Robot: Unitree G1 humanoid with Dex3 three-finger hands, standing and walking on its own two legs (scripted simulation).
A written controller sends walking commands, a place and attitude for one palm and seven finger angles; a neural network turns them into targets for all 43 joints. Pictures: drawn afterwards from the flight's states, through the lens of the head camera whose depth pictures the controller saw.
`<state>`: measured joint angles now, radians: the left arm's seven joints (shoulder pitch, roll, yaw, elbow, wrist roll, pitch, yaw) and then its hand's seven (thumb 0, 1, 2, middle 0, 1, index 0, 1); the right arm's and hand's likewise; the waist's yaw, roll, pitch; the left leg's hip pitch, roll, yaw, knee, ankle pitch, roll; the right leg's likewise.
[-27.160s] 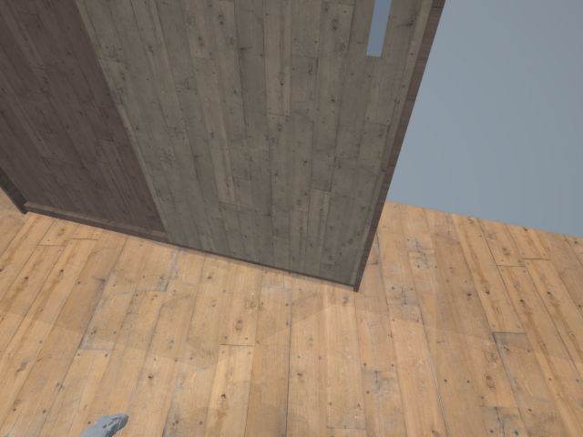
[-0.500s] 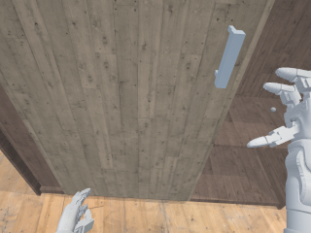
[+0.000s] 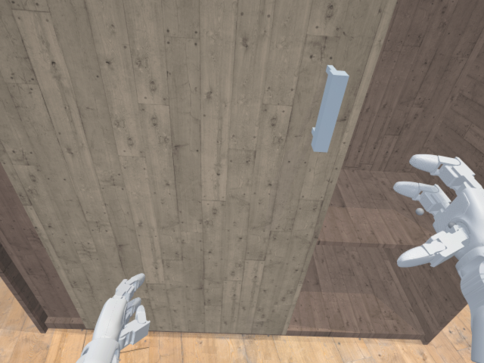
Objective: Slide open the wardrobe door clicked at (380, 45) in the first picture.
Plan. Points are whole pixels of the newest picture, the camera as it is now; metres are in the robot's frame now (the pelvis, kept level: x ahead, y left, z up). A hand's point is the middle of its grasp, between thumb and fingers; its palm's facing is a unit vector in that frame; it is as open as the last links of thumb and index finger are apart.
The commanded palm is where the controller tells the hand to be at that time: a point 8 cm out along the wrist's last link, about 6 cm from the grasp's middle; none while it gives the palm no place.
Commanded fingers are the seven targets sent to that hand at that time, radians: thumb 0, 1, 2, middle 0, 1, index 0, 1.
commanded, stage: draw the hand back to the body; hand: right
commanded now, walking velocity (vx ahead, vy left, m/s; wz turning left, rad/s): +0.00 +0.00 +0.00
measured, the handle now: (325, 108) +0.49 -0.16 +0.26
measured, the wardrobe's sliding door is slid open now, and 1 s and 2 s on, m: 0.59 0.59 0.59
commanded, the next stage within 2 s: step back with the hand held close in 1.20 s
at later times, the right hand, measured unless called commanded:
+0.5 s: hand (426, 250) +0.21 -0.25 +0.18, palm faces +0.43 +0.86 -0.28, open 12.0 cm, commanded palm +0.17 -0.28 +0.19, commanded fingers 0.00 -0.36 -0.64 0.22 0.62 0.22 0.62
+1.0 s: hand (445, 270) +0.19 -0.27 +0.16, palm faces +0.49 +0.80 -0.35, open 7.7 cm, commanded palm +0.15 -0.30 +0.18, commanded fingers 0.00 -0.90 -0.90 0.20 0.30 0.20 0.30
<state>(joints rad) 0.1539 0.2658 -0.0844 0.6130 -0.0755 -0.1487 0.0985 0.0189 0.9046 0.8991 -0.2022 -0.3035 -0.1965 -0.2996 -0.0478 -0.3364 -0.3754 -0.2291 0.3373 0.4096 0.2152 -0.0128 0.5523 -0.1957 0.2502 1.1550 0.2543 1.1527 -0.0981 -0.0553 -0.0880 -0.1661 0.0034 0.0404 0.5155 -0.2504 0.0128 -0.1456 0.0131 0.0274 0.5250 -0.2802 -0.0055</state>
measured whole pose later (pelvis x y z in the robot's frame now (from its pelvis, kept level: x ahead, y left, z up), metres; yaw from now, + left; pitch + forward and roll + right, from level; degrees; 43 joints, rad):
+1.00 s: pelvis +0.01 +0.00 +0.01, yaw +0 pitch -6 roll +0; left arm 0.18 0.23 -0.03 0.66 0.01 -0.16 0.10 0.02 0.90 0.90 -0.20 -0.30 -0.20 -0.30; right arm 0.43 -0.32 -0.32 -0.34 0.06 -0.10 -0.10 0.01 -0.82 -0.86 0.21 0.35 0.21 0.35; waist -0.10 -0.06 0.00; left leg -0.09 0.00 0.04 0.40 -0.21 0.01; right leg -0.08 0.01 0.03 0.43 -0.25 -0.01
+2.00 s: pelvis -0.09 -0.02 -0.01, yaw -2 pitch -1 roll +2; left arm 0.25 0.23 -0.01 0.56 0.01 -0.09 0.08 0.02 0.90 0.90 -0.20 -0.30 -0.20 -0.30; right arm 0.47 -0.37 -0.40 -0.43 -0.01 -0.24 -0.14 0.01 -0.89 -0.90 0.21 0.31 0.21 0.30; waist -0.01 0.00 0.00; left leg -0.38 0.01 0.03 0.52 -0.18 -0.01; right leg -0.42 0.02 0.02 0.62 -0.25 -0.05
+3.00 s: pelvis -0.25 -0.01 -0.01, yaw -1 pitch -1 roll -1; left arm 0.28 0.21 0.00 0.66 0.01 -0.15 0.10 0.02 0.91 0.90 -0.20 -0.30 -0.20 -0.30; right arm 0.48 -0.42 -0.43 -0.40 0.04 -0.17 -0.16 0.01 -0.89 -0.90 0.21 0.31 0.21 0.30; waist 0.04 0.06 -0.05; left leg -0.31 -0.01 0.02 0.82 -0.51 0.00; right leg -0.32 -0.04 -0.09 0.61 -0.29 -0.01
